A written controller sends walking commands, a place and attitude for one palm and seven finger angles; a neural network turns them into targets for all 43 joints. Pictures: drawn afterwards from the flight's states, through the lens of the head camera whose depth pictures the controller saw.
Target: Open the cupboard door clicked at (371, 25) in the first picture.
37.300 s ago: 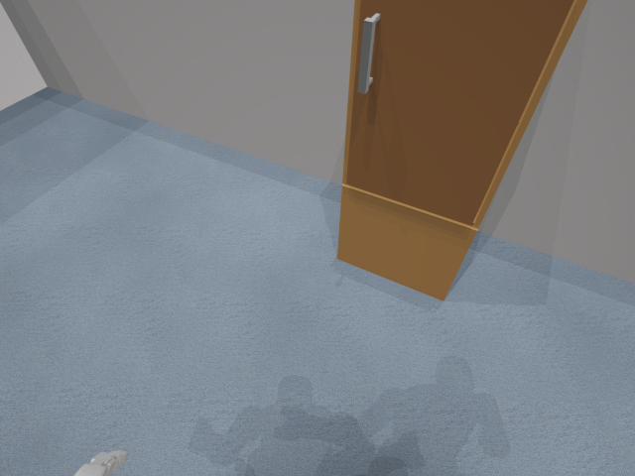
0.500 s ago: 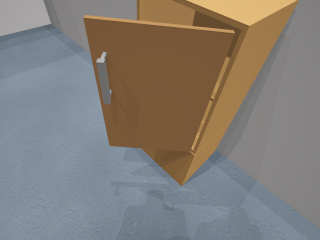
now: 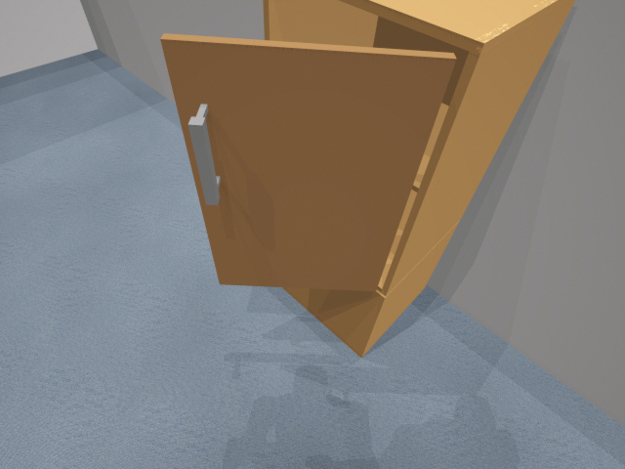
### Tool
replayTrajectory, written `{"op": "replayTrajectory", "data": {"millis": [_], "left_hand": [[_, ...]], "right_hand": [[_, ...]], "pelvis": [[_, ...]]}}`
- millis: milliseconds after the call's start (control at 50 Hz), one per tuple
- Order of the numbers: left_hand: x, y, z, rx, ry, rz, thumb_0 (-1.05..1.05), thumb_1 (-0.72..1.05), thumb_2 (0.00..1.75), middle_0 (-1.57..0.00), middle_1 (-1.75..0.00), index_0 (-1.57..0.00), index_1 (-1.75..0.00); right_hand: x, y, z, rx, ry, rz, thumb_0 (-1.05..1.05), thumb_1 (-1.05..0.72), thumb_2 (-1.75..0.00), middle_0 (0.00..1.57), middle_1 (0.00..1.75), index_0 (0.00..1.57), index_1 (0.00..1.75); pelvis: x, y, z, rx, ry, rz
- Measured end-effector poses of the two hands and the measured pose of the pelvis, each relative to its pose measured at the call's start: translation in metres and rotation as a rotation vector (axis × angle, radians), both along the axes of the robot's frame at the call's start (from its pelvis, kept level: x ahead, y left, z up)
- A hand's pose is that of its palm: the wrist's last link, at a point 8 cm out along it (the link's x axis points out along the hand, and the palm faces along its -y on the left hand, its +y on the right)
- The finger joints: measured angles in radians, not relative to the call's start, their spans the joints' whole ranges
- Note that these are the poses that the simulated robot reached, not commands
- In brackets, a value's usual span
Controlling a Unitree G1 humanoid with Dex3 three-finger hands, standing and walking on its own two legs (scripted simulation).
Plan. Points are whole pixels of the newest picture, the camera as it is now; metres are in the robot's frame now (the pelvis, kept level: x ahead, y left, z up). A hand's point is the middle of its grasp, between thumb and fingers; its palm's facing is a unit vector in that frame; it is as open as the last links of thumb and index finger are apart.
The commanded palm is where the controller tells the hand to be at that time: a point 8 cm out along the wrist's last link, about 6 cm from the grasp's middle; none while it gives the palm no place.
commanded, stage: come to a stop and stand still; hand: left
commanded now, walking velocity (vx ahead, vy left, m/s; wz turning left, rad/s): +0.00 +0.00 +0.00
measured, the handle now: (208, 157) +0.55 +0.19 +0.08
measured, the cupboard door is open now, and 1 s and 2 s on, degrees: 43 43 43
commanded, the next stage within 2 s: look again from close up in 1.26 s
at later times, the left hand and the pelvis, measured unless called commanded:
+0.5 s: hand out of the picture -0.03 +0.11 -0.17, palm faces -0.03 -0.98 -0.20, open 7.4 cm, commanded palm none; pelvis -0.02 -0.05 +0.00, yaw -2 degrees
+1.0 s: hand out of the picture -0.01 +0.08 -0.17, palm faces +0.00 -0.98 -0.19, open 7.4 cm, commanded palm none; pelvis +0.00 -0.08 +0.00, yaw -1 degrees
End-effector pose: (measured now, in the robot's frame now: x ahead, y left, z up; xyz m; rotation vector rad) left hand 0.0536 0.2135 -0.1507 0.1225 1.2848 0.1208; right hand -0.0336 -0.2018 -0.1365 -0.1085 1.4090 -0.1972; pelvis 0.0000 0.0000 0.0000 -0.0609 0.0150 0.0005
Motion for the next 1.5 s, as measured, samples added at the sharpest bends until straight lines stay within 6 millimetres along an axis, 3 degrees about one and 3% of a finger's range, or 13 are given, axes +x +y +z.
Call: {"op": "replayTrajectory", "data": {"millis": [120, 220, 380, 580, 760, 1060, 1500], "left_hand": [[-0.008, -0.006, 0.009, 0.045, -0.035, -0.007, 0.00, 0.91, 0.90, -0.20, -0.30, -0.20, -0.30], [-0.030, -0.011, 0.007, 0.097, -0.007, -0.035, 0.00, 0.93, 0.90, -0.20, -0.30, -0.20, -0.30], [-0.069, -0.032, 0.011, 0.074, 0.093, -0.045, 0.00, 0.92, 0.90, -0.20, -0.30, -0.20, -0.30], [-0.094, -0.067, 0.008, 0.020, 0.162, -0.015, 0.01, 0.91, 0.90, -0.20, -0.30, -0.20, -0.30], [-0.089, -0.086, 0.006, 0.006, 0.169, -0.005, 0.01, 0.91, 0.90, -0.20, -0.30, -0.20, -0.30], [-0.067, -0.089, 0.007, 0.039, 0.130, 0.007, 0.01, 0.91, 0.90, -0.20, -0.30, -0.20, -0.30], [-0.069, -0.095, 0.007, 0.034, 0.137, 0.020, 0.00, 0.90, 0.90, -0.20, -0.30, -0.20, -0.30]], "right_hand": [[0.005, -0.017, -0.016, 0.021, -0.054, 0.028, 0.01, -0.91, -0.90, 0.20, 0.30, 0.20, 0.30], [0.001, -0.038, -0.031, 0.034, -0.059, 0.015, 0.01, -0.92, -0.90, 0.20, 0.30, 0.20, 0.30], [-0.015, -0.051, -0.026, 0.052, -0.026, 0.010, 0.01, -0.91, -0.90, 0.19, 0.30, 0.19, 0.30], [-0.024, -0.062, -0.022, 0.063, 0.054, 0.020, 0.00, -0.90, -0.90, 0.19, 0.30, 0.19, 0.30], [-0.009, -0.071, -0.020, 0.063, 0.048, 0.021, 0.00, -0.90, -0.90, 0.19, 0.30, 0.19, 0.30], [0.017, -0.090, -0.020, 0.046, 0.016, 0.029, 0.01, -0.91, -0.90, 0.19, 0.30, 0.19, 0.30], [0.011, -0.096, -0.017, 0.040, 0.041, 0.029, 0.00, -0.90, -0.90, 0.19, 0.30, 0.19, 0.30]], "pelvis": [[-0.012, -0.010, -0.005, 0.039, -0.013, -0.007], [-0.022, -0.022, -0.014, 0.077, -0.017, -0.031], [-0.021, -0.038, -0.006, 0.070, -0.032, -0.032], [-0.018, -0.055, -0.003, 0.075, -0.028, -0.026], [-0.010, -0.069, -0.002, 0.078, -0.024, -0.022], [0.003, -0.086, -0.002, 0.079, -0.024, -0.018], [0.003, -0.092, -0.001, 0.077, -0.024, -0.017]]}}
